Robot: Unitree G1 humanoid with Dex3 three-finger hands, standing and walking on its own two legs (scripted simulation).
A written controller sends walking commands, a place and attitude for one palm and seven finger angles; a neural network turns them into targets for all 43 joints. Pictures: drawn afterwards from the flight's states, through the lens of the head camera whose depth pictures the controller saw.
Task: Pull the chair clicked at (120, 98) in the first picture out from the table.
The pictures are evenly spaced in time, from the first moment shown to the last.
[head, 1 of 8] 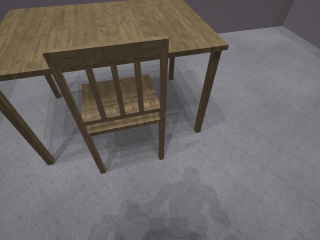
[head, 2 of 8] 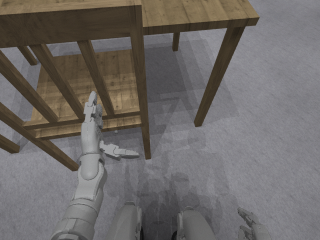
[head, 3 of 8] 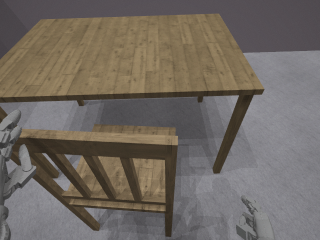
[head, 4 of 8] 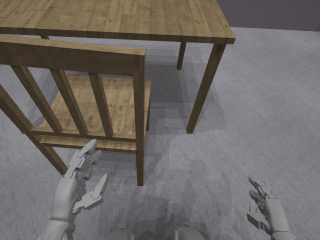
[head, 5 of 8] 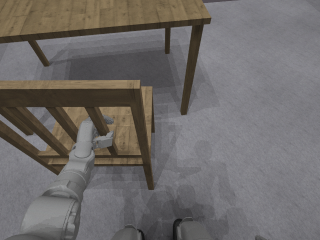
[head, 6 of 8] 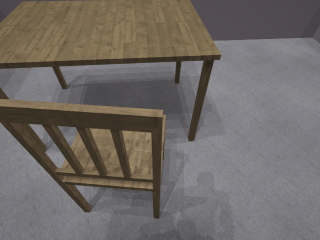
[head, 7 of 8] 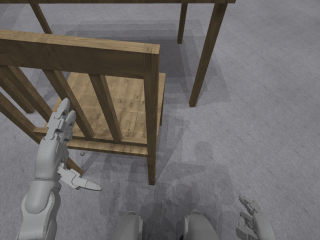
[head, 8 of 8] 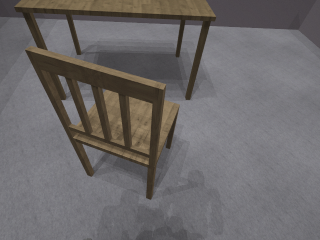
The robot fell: no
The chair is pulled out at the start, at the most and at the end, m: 0.00 0.70 0.65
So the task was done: yes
